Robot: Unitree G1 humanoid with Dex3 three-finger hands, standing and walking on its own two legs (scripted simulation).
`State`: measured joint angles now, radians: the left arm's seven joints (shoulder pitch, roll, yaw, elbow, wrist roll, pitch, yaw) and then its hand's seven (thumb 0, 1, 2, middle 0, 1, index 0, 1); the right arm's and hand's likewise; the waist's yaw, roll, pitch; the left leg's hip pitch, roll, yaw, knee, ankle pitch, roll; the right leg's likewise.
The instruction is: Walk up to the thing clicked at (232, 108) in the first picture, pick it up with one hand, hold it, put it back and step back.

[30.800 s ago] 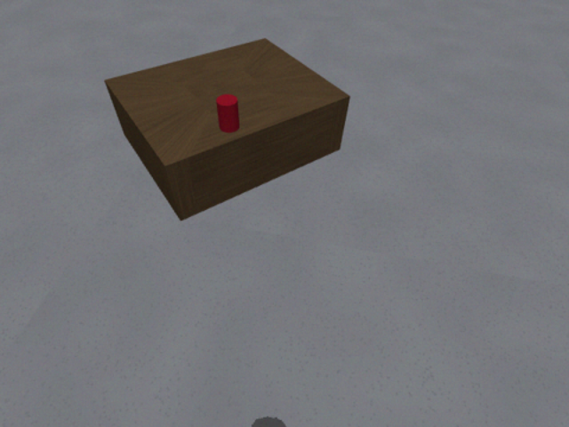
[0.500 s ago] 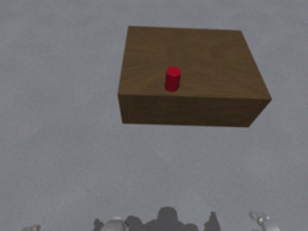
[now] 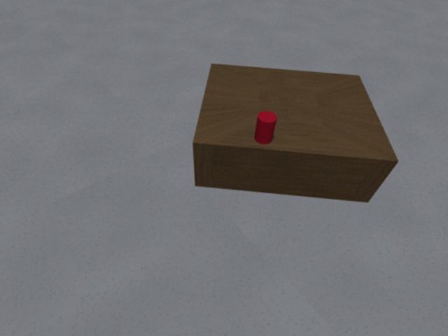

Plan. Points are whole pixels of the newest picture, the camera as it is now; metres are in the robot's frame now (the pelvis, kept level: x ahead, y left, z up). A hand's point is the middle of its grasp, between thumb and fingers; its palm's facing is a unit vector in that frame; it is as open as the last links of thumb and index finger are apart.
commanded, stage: step back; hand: right
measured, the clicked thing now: (265, 127) +1.07 -0.21 -0.37
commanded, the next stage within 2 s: stand in 0.76 s
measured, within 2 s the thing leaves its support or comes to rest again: neither
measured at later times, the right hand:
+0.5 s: hand out of the picture +0.10 -0.24 -0.15, palm faces -0.02 +0.94 -0.35, open 7.4 cm
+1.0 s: hand out of the picture +0.13 -0.24 -0.13, palm faces +0.01 +0.94 -0.34, open 7.4 cm
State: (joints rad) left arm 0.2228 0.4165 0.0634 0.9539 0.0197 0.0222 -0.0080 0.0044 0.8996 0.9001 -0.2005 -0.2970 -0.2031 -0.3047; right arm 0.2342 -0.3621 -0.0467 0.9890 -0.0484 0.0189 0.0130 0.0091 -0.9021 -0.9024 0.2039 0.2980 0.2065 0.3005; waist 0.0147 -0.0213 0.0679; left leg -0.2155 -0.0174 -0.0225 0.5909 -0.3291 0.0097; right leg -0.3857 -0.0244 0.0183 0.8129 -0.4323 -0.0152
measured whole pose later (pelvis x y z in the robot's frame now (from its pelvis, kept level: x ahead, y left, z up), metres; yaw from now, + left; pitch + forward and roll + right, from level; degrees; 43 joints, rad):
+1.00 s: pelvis +0.04 +0.01 +0.02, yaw -1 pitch -3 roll +0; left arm 0.04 0.34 0.00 1.10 0.00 -0.02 0.00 0.00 0.90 0.90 -0.20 -0.30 -0.20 -0.30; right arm 0.05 -0.34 -0.02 1.11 -0.01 -0.01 0.00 0.01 -0.90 -0.90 0.20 0.30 0.21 0.30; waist 0.00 0.00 0.08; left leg -0.09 0.00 0.00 0.35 -0.22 0.00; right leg -0.12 -0.01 0.01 0.36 -0.20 0.01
